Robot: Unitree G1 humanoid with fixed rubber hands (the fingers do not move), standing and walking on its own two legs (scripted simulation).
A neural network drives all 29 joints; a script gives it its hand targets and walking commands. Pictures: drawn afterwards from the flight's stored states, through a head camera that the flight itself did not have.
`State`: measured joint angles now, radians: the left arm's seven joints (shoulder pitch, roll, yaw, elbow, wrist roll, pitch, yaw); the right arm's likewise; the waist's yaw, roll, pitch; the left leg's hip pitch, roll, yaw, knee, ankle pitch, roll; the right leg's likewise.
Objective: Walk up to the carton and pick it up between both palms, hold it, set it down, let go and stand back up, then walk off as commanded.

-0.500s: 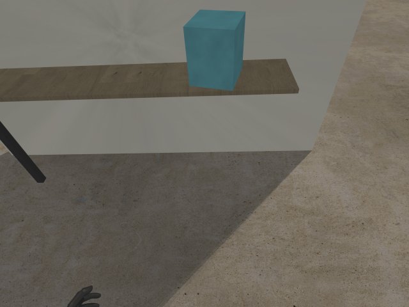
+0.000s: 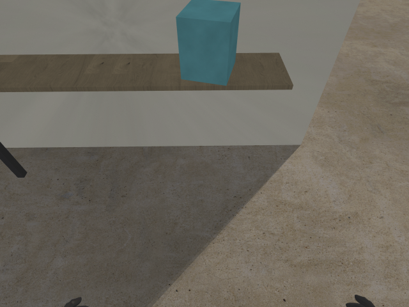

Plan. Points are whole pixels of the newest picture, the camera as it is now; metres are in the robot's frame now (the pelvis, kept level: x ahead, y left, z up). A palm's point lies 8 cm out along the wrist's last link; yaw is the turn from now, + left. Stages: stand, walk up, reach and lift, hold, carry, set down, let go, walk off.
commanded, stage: walk off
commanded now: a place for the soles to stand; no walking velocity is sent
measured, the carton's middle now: (209, 42) +1.09 +0.04 +0.01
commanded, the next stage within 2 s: stand in 0.58 s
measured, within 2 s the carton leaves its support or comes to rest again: neither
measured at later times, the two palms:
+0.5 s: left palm out of the picture +0.13 +0.31 -0.10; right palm out of the picture +0.14 -0.30 -0.09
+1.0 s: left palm out of the picture +0.08 +0.31 -0.10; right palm out of the picture +0.07 -0.30 -0.11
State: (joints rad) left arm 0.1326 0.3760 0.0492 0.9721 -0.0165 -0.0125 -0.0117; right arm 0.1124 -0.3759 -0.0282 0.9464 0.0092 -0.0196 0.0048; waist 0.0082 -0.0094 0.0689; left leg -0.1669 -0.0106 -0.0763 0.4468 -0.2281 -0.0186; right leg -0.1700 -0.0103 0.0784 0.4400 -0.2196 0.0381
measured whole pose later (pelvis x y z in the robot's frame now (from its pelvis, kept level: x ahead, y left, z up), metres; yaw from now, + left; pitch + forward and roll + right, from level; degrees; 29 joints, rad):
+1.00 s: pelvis +0.00 +0.01 +0.01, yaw +0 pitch -4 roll +0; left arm 0.10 0.36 0.03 1.11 -0.01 -0.01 0.02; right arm 0.10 -0.35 -0.04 1.12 0.02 -0.01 -0.01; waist -0.01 0.00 0.08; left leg -0.08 -0.01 -0.06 0.33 -0.18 -0.01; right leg -0.09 -0.03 0.08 0.33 -0.17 0.05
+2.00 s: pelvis +0.01 +0.00 +0.01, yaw -2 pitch -4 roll +0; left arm 0.12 0.36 0.02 1.09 -0.01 -0.01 0.02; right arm 0.11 -0.36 -0.04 1.12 0.01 -0.02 -0.01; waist -0.01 0.00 0.07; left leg -0.08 0.01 -0.03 0.32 -0.18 -0.02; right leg -0.10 -0.02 0.09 0.33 -0.17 0.04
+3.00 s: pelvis +0.00 +0.01 +0.01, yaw -2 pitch -4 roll +0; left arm 0.14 0.36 0.02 1.09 -0.01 -0.01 0.03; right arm 0.14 -0.36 -0.04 1.11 0.01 -0.01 -0.01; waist -0.01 0.00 0.06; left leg -0.07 0.01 -0.01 0.32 -0.18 -0.02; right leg -0.10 -0.03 0.09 0.33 -0.16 0.05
